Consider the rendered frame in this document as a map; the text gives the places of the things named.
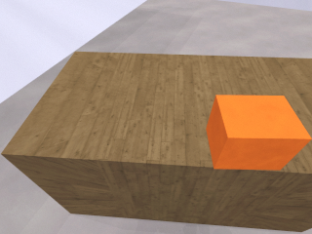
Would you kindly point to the pedestal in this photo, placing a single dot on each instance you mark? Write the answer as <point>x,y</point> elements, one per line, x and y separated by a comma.
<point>125,135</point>

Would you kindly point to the carton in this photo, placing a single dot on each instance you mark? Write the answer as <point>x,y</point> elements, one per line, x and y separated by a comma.
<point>254,133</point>

